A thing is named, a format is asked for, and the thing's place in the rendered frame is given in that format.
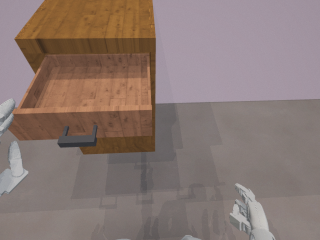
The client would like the right robot forearm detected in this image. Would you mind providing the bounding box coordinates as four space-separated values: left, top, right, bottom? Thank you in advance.
249 228 276 240

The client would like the right robot hand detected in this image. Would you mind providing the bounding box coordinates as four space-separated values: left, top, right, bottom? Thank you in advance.
230 183 269 235

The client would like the left robot hand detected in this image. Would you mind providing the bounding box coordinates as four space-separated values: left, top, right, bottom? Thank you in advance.
0 98 29 197

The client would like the drawer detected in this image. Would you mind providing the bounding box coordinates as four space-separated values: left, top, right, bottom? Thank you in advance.
8 53 153 141

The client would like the cabinet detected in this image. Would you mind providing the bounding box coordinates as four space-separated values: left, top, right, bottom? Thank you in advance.
14 0 156 155

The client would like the handle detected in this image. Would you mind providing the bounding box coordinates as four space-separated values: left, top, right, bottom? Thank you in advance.
57 125 98 148

